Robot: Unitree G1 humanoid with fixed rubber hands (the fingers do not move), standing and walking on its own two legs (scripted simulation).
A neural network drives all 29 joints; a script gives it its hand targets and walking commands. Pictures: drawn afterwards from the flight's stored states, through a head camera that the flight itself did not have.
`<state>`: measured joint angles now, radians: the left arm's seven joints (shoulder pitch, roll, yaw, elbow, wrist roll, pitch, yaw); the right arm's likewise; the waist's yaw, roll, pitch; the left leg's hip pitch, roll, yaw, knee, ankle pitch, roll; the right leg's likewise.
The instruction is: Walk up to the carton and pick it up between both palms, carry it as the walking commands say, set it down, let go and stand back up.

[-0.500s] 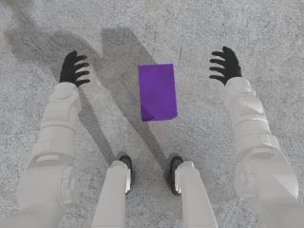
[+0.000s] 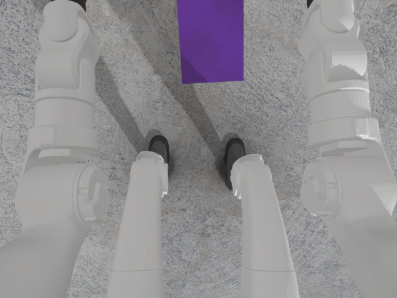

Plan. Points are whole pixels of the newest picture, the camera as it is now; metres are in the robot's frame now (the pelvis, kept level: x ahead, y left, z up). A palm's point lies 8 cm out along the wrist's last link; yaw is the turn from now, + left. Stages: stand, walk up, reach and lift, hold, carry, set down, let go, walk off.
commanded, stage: reach and lift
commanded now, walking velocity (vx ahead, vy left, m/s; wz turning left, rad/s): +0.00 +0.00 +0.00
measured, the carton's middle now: (208, 39) +0.54 -0.02 -0.55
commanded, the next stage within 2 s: none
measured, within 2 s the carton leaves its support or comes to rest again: neither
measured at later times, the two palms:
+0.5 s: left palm (109, 21) +0.52 +0.19 -0.30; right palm (283, 16) +0.54 -0.14 -0.29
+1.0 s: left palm (131, 37) +0.52 +0.18 -0.43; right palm (264, 32) +0.54 -0.14 -0.42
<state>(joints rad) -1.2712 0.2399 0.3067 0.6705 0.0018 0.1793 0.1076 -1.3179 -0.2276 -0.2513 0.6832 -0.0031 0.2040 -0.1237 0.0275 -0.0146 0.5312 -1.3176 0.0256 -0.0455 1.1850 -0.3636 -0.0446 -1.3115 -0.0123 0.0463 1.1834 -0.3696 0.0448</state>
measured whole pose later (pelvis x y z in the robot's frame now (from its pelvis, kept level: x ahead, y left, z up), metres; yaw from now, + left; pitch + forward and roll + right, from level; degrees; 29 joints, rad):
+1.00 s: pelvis -0.03 +0.00 -0.25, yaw +1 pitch +32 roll +1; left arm -1.52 0.34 0.13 1.08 -0.19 0.09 0.16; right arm -1.58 -0.35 -0.05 1.10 0.20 0.12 -0.15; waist 0.01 -0.02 0.52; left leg -2.08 -0.03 -0.08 2.12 -0.59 -0.09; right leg -2.08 0.04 0.10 2.14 -0.61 0.09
